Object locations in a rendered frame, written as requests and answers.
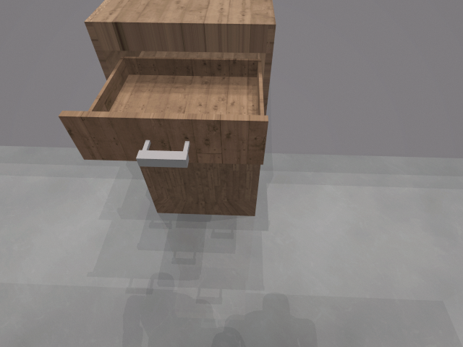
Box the drawer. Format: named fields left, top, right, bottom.
left=59, top=56, right=268, bottom=165

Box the handle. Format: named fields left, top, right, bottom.
left=136, top=140, right=190, bottom=168

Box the cabinet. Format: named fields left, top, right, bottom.
left=84, top=0, right=276, bottom=216

